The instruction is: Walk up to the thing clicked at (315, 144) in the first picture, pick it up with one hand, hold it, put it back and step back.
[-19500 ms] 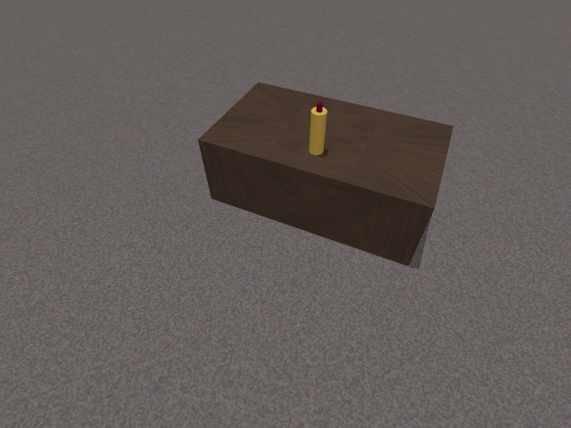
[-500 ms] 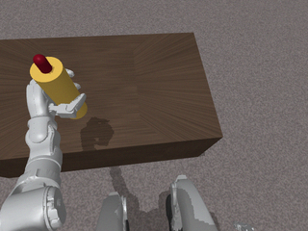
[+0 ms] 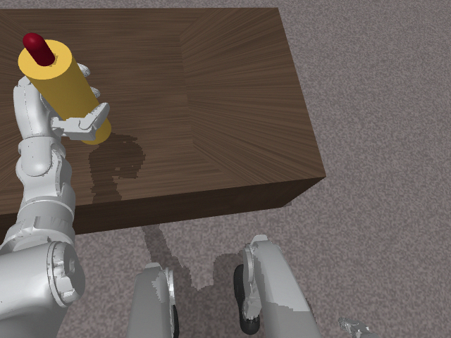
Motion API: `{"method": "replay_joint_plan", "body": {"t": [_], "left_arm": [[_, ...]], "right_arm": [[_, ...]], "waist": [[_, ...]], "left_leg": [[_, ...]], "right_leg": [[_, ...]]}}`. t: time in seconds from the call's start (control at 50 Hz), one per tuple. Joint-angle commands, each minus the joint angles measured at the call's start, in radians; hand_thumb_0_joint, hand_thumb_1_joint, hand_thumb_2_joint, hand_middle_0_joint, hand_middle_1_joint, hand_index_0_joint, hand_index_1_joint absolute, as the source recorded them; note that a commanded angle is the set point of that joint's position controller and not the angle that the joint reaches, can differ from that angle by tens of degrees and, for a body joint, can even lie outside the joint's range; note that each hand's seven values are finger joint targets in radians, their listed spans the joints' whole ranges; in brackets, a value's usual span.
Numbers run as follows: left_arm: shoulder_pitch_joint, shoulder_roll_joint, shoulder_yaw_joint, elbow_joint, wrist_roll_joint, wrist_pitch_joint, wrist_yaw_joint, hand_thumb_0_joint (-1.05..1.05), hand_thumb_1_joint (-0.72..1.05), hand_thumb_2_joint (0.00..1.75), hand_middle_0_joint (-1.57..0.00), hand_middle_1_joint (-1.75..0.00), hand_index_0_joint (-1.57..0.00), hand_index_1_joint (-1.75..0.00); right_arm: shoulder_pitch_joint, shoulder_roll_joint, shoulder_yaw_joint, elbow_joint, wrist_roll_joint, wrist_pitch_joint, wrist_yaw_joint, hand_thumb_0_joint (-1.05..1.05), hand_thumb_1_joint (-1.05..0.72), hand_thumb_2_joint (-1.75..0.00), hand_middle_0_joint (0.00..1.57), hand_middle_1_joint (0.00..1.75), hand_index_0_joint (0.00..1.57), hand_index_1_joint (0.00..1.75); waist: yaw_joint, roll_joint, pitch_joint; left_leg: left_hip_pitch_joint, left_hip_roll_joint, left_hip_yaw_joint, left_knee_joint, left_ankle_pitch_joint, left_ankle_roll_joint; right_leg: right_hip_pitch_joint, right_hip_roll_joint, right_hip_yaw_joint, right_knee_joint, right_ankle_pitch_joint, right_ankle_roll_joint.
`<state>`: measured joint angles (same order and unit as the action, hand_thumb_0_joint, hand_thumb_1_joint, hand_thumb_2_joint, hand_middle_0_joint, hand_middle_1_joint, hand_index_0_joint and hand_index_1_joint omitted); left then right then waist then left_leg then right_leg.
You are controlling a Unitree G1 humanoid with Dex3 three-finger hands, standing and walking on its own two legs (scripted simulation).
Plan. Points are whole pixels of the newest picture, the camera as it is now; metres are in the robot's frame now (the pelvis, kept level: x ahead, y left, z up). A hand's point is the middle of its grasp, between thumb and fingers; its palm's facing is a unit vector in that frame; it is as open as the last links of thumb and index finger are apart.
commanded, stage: crouch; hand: left
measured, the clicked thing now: (70, 94) +0.52 +0.18 +0.04
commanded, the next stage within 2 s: lower in 0.10 s
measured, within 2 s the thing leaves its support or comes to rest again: rests again in 1.16 s
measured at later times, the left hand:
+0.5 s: hand (94, 115) +0.54 +0.17 -0.05, palm faces +0.11 -0.99 -0.02, open 8.5 cm
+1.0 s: hand (102, 123) +0.55 +0.17 -0.10, palm faces +0.10 -0.99 -0.04, open 8.5 cm
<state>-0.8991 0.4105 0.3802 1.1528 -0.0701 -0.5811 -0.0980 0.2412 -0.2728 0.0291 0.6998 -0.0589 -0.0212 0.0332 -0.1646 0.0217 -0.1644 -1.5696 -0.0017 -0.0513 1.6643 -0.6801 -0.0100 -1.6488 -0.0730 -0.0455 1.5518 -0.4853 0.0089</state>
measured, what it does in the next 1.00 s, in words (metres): lowers itself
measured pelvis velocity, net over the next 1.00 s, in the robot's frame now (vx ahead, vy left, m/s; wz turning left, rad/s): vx -0.03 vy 0.00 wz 0.00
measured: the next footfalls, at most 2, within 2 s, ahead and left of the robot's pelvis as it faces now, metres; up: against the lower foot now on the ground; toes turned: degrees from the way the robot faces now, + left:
none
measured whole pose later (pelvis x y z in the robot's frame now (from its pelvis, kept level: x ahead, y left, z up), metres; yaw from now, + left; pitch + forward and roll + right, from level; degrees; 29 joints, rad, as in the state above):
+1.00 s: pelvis -0.03 +0.00 -0.11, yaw +0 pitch +37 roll -3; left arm -1.11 0.53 0.42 1.27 0.02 -0.55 -0.07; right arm 0.23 -0.28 0.07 0.67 -0.09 0.00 0.05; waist -0.23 0.03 -0.13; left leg -1.94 -0.03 -0.06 2.03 -0.73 -0.01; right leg -2.03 -0.09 -0.03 1.89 -0.51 0.01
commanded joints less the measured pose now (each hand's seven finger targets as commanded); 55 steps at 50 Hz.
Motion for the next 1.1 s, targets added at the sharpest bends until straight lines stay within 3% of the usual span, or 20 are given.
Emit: {"method": "replay_joint_plan", "body": {"t": [0.0, 0.16, 0.2, 0.28, 0.34, 0.38, 0.42, 0.46, 0.52, 0.54, 0.56, 0.58, 0.62, 0.64, 0.76, 0.84, 0.94, 1.0, 1.04, 1.08], "left_arm": [[-0.431, 0.216, 0.019, -0.19, -0.006, -0.063, 0.009, 0.0, 0.29, 1.24, -1.28, -1.35, -1.28, -1.36], [-0.476, 0.24, 0.025, -0.175, 0.009, -0.056, 0.01, 0.0, 0.31, 1.27, -1.29, -1.38, -1.3, -1.39], [-0.481, 0.274, 0.045, -0.187, 0.011, -0.054, 0.014, 0.0, 0.3, 1.25, -1.33, -1.41, -1.33, -1.41], [-0.45, 0.233, 0.041, -0.09, 0.018, -0.051, 0.02, 0.0, 0.31, 1.29, -1.34, -1.44, -1.34, -1.44], [-0.471, 0.275, 0.048, -0.129, 0.031, -0.071, 0.017, 0.0, 0.3, 1.28, -1.34, -1.44, -1.35, -1.44], [-0.462, 0.251, 0.041, -0.111, 0.032, -0.073, 0.011, 0.0, 0.35, 1.29, -1.34, -1.44, -1.35, -1.44], [-0.494, 0.249, 0.033, -0.118, 0.034, -0.077, 0.011, 0.0, 0.32, 1.29, -1.33, -1.44, -1.34, -1.44], [-0.531, 0.3, 0.057, -0.162, 0.033, -0.083, 0.021, 0.0, 0.33, 1.29, -1.33, -1.43, -1.34, -1.44], [-0.536, 0.285, 0.037, -0.147, 0.053, -0.08, 0.022, 0.0, 0.32, 1.29, -1.31, -1.43, -1.32, -1.43], [-0.558, 0.315, 0.047, -0.169, 0.055, -0.081, 0.025, 0.0, 0.32, 1.29, -1.3, -1.42, -1.31, -1.42], [-0.56, 0.284, 0.031, -0.14, 0.053, -0.076, 0.021, 0.0, 0.31, 1.29, -1.3, -1.42, -1.31, -1.42], [-0.585, 0.297, 0.04, -0.171, 0.047, -0.078, 0.021, 0.0, 0.33, 1.29, -1.3, -1.41, -1.3, -1.41], [-0.576, 0.304, 0.053, -0.14, 0.039, -0.07, 0.021, 0.0, 0.3, 1.28, -1.31, -1.41, -1.31, -1.42], [-0.588, 0.28, 0.031, -0.132, 0.042, -0.067, 0.021, 0.0, 0.3, 1.28, -1.3, -1.41, -1.3, -1.42], [-0.601, 0.316, 0.055, -0.1, 0.064, -0.061, 0.038, 0.0, 0.31, 1.31, -1.32, -1.44, -1.33, -1.44], [-0.632, 0.343, 0.046, -0.082, 0.082, -0.051, 0.039, 0.0, 0.32, 1.3, -1.32, -1.44, -1.33, -1.44], [-0.653, 0.356, 0.055, -0.091, 0.078, -0.033, 0.025, 0.0, 0.32, 1.3, -1.33, -1.45, -1.34, -1.45], [-0.673, 0.336, 0.034, -0.083, 0.084, -0.029, 0.021, 0.0, 0.33, 1.3, -1.31, -1.43, -1.31, -1.43], [-0.685, 0.364, 0.055, -0.115, 0.087, -0.033, 0.03, 0.0, 0.34, 1.3, -1.3, -1.42, -1.31, -1.42], [-0.693, 0.337, 0.034, -0.111, 0.088, -0.028, 0.028, 0.0, 0.34, 1.3, -1.3, -1.42, -1.31, -1.43]], "right_arm": [[0.182, -0.181, -0.052, -0.036, 0.0, -0.016, -0.016, 0.0, -0.91, -0.91, 0.2, 0.3, 0.2, 0.3], [0.194, -0.172, -0.044, -0.037, -0.005, -0.012, -0.015, 0.0, -0.91, -0.91, 0.2, 0.3, 0.2, 0.3], [0.19, -0.177, -0.044, -0.042, -0.003, -0.007, -0.016, 0.0, -0.92, -0.91, 0.2, 0.3, 0.2, 0.3], [0.189, -0.176, -0.04, -0.04, -0.005, -0.009, -0.013, 0.0, -0.91, -0.91, 0.2, 0.3, 0.2, 0.3], [0.193, -0.185, -0.039, -0.05, -0.012, -0.009, -0.008, 0.0, -0.92, -0.91, 0.2, 0.3, 0.2, 0.3], [0.205, -0.186, -0.036, -0.051, -0.013, -0.01, -0.005, 0.0, -0.92, -0.9, 0.2, 0.3, 0.2, 0.3], [0.204, -0.187, -0.036, -0.053, -0.018, -0.009, -0.003, 0.0, -0.92, -0.91, 0.2, 0.3, 0.2, 0.3], [0.199, -0.196, -0.04, -0.053, -0.018, -0.008, -0.005, 0.0, -0.92, -0.91, 0.2, 0.3, 0.2, 0.3], [0.211, -0.199, -0.038, -0.045, -0.023, -0.001, -0.002, 0.0, -0.92, -0.91, 0.2, 0.3, 0.2, 0.3], [0.211, -0.203, -0.04, -0.043, -0.023, -0.001, -0.003, 0.0, -0.92, -0.91, 0.2, 0.3, 0.2, 0.3], [0.215, -0.199, -0.037, -0.041, -0.023, 0.0, -0.004, 0.0, -0.92, -0.91, 0.2, 0.3, 0.2, 0.3], [0.223, -0.202, -0.034, -0.037, -0.022, 0.001, -0.003, 0.0, -0.92, -0.91, 0.2, 0.3, 0.2, 0.3], [0.219, -0.207, -0.035, -0.037, -0.021, 0.002, -0.003, 0.0, -0.92, -0.91, 0.2, 0.3, 0.2, 0.3], [0.214, -0.203, -0.03, -0.035, -0.023, 0.001, -0.001, 0.0, -0.92, -0.91, 0.2, 0.3, 0.2, 0.3], [0.206, -0.21, -0.031, -0.04, -0.029, 0.008, 0.002, 0.0, -0.91, -0.9, 0.2, 0.3, 0.2, 0.3], [0.209, -0.215, -0.033, -0.042, -0.031, 0.012, 0.003, 0.0, -0.91, -0.9, 0.2, 0.3, 0.2, 0.3], [0.22, -0.218, -0.024, -0.045, -0.029, 0.013, 0.003, 0.0, -0.91, -0.9, 0.2, 0.3, 0.2, 0.3], [0.222, -0.221, -0.02, -0.047, -0.028, 0.016, 0.003, 0.0, -0.91, -0.9, 0.2, 0.3, 0.2, 0.3], [0.222, -0.226, -0.026, -0.043, -0.029, 0.016, 0.003, 0.0, -0.9, -0.9, 0.2, 0.3, 0.2, 0.3], [0.224, -0.226, -0.021, -0.044, -0.029, 0.018, 0.008, 0.0, -0.9, -0.9, 0.2, 0.3, 0.2, 0.3]], "waist": [[-0.022, 0.126, -0.625], [-0.041, 0.101, -0.648], [-0.024, 0.115, -0.656], [-0.051, 0.08, -0.575], [-0.042, 0.116, -0.639], [-0.049, 0.114, -0.656], [-0.057, 0.122, -0.66], [-0.043, 0.151, -0.676], [-0.052, 0.19, -0.707], [-0.051, 0.184, -0.717], [-0.07, 0.179, -0.717], [-0.066, 0.188, -0.731], [-0.06, 0.173, -0.722], [-0.072, 0.185, -0.703], [-0.077, 0.154, -0.664], [-0.1, 0.132, -0.656], [-0.094, 0.154, -0.701], [-0.107, 0.186, -0.665], [-0.092, 0.191, -0.679], [-0.1, 0.217, -0.676]], "left_leg": [[0.284, -0.012, -0.005, -0.213, 0.29, 0.017], [0.161, -0.02, 0.017, -0.158, 0.244, 0.028], [0.181, -0.021, 0.015, -0.166, 0.239, 0.025], [0.111, -0.02, 0.01, -0.128, 0.197, 0.029], [0.105, -0.025, 0.015, -0.097, 0.235, 0.026], [0.109, -0.024, 0.012, -0.078, 0.271, 0.024], [0.073, -0.027, 0.018, -0.057, 0.249, 0.025], [0.086, -0.027, 0.02, -0.048, 0.23, 0.023], [0.122, -0.027, 0.015, -0.037, 0.262, 0.015], [0.105, -0.028, 0.018, -0.026, 0.246, 0.017], [0.091, -0.029, 0.019, -0.016, 0.246, 0.018], [0.097, -0.029, 0.016, -0.013, 0.26, 0.016], [0.075, -0.03, 0.019, 0.007, 0.249, 0.019], [0.066, -0.029, 0.018, 0.015, 0.245, 0.018], [-0.016, -0.032, 0.029, 0.048, 0.171, 0.026], [-0.074, -0.035, 0.035, 0.07, 0.101, 0.034], [-0.082, -0.039, 0.037, 0.1, 0.16, 0.032], [-0.072, -0.038, 0.028, 0.096, 0.15, 0.027], [-0.061, -0.036, 0.024, 0.096, 0.134, 0.026], [-0.04, -0.035, 0.018, 0.093, 0.142, 0.02]], "right_leg": [[0.436, 0.036, 0.014, -0.116, 0.191, -0.061], [0.473, 0.028, 0.045, -0.092, 0.199, -0.053], [0.458, 0.031, 0.039, -0.086, 0.178, -0.056], [0.361, 0.032, 0.027, -0.06, 0.13, -0.054], [0.367, 0.03, 0.03, -0.018, 0.172, -0.056], [0.36, 0.028, 0.026, 0.009, 0.214, -0.058], [0.351, 0.025, 0.03, 0.024, 0.203, -0.055], [0.319, 0.026, 0.032, 0.034, 0.169, -0.056], [0.286, 0.024, 0.018, 0.065, 0.184, -0.061], [0.289, 0.026, 0.02, 0.07, 0.176, -0.059], [0.297, 0.022, 0.021, 0.073, 0.186, -0.057], [0.294, 0.021, 0.017, 0.089, 0.196, -0.058], [0.275, 0.021, 0.018, 0.102, 0.183, -0.056], [0.251, 0.019, 0.015, 0.113, 0.174, -0.057], [0.209, 0.016, 0.013, 0.13, 0.109, -0.049], [0.203, 0.018, 0.014, 0.129, 0.05, -0.039], [0.21, 0.014, 0.016, 0.169, 0.111, -0.043], [0.141, 0.013, 0.002, 0.184, 0.089, -0.048], [0.127, 0.014, -0.003, 0.192, 0.07, -0.047], [0.101, 0.011, -0.009, 0.206, 0.071, -0.051]]}}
